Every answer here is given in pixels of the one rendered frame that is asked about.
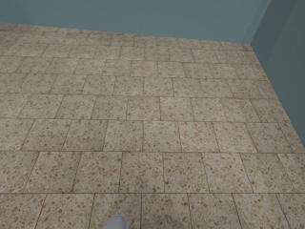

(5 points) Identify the robot left thigh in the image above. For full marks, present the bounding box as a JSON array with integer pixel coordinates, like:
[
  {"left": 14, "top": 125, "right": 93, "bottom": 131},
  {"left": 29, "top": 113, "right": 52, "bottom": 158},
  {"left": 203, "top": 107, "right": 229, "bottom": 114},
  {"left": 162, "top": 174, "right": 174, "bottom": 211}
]
[{"left": 101, "top": 217, "right": 129, "bottom": 229}]

